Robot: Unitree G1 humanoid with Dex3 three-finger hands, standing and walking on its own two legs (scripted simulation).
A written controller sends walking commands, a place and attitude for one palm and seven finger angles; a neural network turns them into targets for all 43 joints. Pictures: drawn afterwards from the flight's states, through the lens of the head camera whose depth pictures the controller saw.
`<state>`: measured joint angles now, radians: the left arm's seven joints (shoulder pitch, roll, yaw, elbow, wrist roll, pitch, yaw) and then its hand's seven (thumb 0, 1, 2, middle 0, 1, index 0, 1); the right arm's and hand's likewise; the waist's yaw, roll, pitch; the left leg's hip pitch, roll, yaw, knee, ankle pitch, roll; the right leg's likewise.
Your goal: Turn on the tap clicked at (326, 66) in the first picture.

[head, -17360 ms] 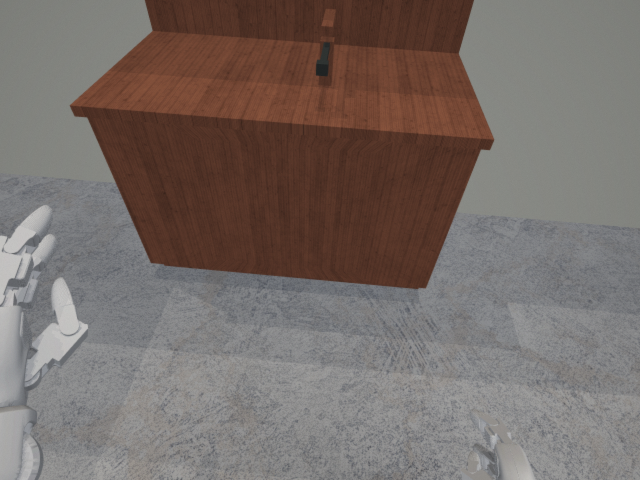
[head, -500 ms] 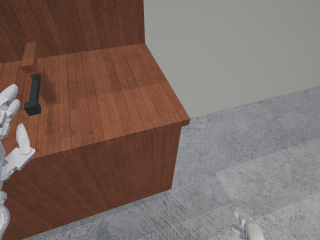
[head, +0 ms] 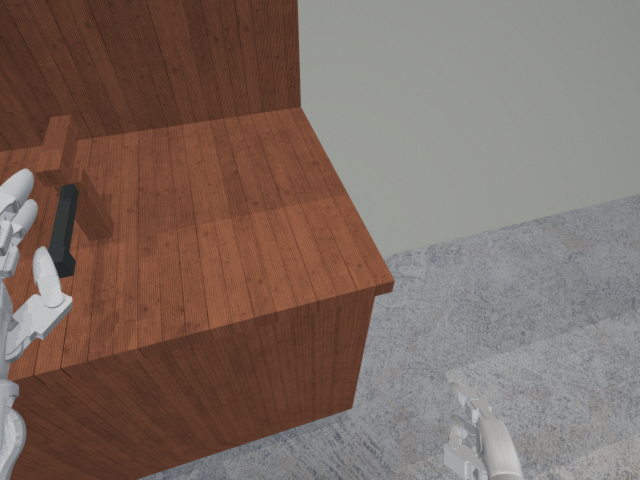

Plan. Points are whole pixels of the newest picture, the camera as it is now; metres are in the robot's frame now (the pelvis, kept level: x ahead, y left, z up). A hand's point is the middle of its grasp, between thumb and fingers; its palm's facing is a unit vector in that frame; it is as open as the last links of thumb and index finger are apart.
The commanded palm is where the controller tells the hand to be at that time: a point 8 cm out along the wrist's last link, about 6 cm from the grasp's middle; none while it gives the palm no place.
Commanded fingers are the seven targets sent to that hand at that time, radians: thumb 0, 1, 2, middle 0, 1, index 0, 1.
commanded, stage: come to a stop and stand still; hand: left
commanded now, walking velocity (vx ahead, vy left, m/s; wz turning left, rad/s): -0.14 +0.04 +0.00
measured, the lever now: (56, 263) +0.32 +0.35 +0.10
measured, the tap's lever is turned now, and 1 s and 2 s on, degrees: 0 0 0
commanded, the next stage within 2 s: look again from close up in 1.46 s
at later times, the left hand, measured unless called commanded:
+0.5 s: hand (40, 269) +0.24 +0.26 +0.21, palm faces +0.38 -0.80 -0.47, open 7.5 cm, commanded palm +0.16 +0.29 +0.19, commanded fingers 0.00 0.90 0.90 -0.20 -0.30 -0.20 -0.30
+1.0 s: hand out of the picture +0.22 +0.30 +0.19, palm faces +0.42 -0.83 -0.37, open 7.5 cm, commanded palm +0.14 +0.33 +0.19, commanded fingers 0.00 0.90 0.90 -0.20 -0.30 -0.20 -0.30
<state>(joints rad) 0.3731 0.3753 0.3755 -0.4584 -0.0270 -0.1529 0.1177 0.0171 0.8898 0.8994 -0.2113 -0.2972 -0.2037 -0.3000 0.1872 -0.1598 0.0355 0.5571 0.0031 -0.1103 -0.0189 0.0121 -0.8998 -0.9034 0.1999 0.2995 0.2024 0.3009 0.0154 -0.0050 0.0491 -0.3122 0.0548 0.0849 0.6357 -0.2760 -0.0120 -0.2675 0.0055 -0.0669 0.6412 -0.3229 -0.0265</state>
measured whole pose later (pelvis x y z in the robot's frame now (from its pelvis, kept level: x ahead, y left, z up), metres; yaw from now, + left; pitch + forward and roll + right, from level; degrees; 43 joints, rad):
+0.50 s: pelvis +0.00 +0.01 +0.02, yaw +0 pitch +0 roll -1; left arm 0.31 0.53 0.38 -0.46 -0.05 -0.19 0.10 0.02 0.88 0.90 -0.22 -0.30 -0.21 -0.30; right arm 0.20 -0.21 0.03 0.50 0.02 -0.09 -0.09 0.01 -0.90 -0.90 0.20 0.30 0.20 0.30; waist 0.04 -0.02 0.06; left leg -0.27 0.02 0.03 0.51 -0.24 0.01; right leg -0.22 0.03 -0.08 0.46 -0.24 -0.03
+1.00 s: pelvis -0.02 +0.04 +0.01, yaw +1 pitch +0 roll -2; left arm 0.33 0.42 0.39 -0.49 -0.04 -0.20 0.13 0.02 0.89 0.90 -0.22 -0.30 -0.21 -0.30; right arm 0.21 -0.21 0.03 0.59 0.00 -0.18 0.01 0.02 -0.90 -0.90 0.20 0.30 0.20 0.30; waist 0.02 -0.04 0.10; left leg -0.31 -0.02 0.03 0.54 -0.22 0.06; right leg -0.25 0.00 -0.06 0.46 -0.20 0.00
